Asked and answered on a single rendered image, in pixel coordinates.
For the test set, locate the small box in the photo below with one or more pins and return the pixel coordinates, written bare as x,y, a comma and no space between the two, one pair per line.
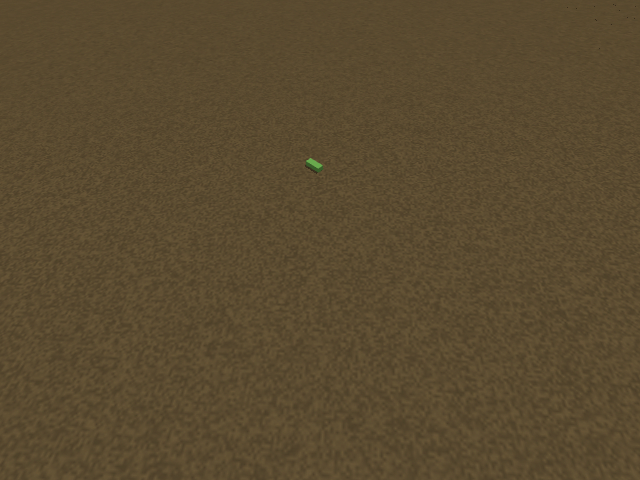
314,165

